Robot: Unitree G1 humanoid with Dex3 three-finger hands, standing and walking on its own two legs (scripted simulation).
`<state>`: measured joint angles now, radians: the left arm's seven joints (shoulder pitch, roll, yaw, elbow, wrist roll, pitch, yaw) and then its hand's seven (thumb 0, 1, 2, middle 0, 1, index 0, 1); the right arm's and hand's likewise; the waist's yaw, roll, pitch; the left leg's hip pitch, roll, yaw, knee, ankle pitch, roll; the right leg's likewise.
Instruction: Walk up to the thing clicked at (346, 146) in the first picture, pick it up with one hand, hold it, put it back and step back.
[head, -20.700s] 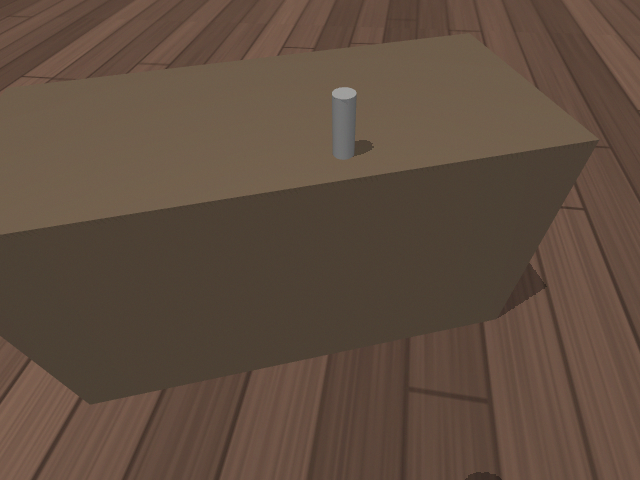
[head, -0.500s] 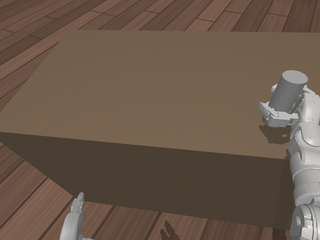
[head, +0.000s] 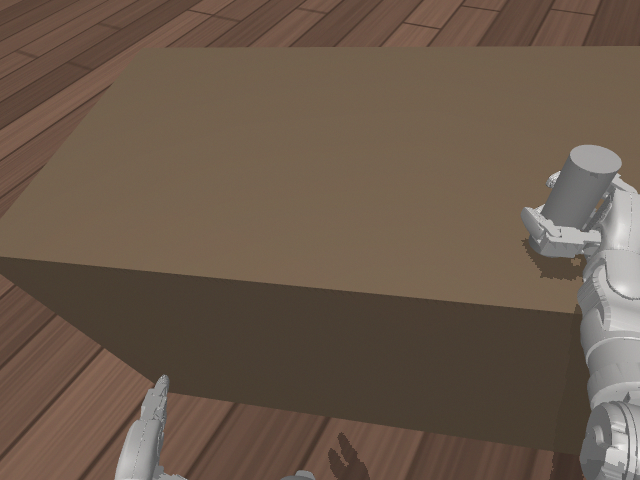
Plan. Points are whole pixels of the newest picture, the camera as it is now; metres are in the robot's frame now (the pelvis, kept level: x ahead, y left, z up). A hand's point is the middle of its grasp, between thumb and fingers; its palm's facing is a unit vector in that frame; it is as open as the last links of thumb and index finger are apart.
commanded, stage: lower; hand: right
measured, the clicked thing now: (569, 205) +0.45 -0.21 +0.10
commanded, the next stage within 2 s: loosen in 0.30 s
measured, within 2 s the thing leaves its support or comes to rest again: rests again in 0.18 s
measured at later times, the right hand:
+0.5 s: hand (559, 228) +0.44 -0.21 +0.06, palm faces +0.22 +0.98 +0.02, open 7.6 cm
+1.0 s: hand (559, 227) +0.44 -0.22 +0.06, palm faces +0.22 +0.97 +0.01, open 12.8 cm
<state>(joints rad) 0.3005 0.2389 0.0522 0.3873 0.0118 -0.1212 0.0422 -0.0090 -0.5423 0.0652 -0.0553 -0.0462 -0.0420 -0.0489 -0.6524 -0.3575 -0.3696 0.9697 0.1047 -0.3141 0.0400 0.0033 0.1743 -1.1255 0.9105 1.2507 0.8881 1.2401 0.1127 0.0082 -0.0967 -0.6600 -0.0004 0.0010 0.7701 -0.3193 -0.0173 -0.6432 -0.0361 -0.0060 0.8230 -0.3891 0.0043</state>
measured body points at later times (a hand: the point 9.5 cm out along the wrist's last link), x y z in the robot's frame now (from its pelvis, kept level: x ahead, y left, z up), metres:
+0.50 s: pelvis +0.00 +0.00 -0.01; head +0.06 -0.02 +0.43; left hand +0.14 +0.26 -0.05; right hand +0.43 -0.27 +0.06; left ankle +0.03 +0.13 -0.70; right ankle +0.01 -0.12 -0.70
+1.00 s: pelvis +0.00 +0.00 -0.01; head +0.07 -0.02 +0.43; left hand +0.15 +0.26 -0.05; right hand +0.43 -0.27 +0.06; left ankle +0.03 +0.13 -0.70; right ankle +0.01 -0.12 -0.70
